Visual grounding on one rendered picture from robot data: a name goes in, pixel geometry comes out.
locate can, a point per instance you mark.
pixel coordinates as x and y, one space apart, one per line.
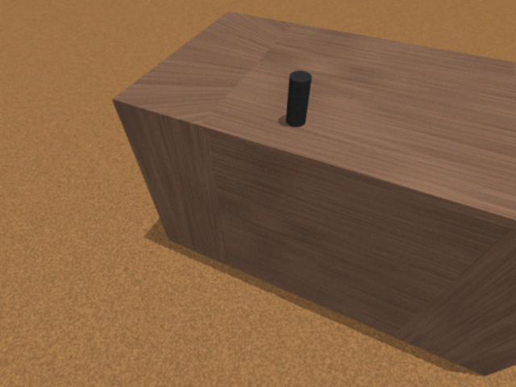
298 97

